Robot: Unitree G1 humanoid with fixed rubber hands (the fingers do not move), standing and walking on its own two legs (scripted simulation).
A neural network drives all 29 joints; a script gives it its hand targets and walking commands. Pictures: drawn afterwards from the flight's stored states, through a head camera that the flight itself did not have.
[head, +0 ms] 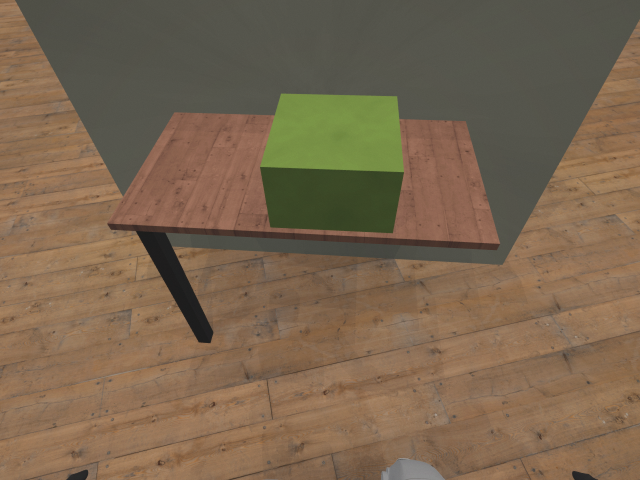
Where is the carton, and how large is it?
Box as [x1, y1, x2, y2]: [260, 94, 403, 232]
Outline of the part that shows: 281,94 260,165 270,226 392,232 403,174 396,96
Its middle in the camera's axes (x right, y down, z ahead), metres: +0.03 -0.18 +0.83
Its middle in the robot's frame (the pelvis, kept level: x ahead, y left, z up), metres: +0.72 +0.00 -0.04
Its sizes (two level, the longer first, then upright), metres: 0.256 0.254 0.159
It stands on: a table, 0.62 m high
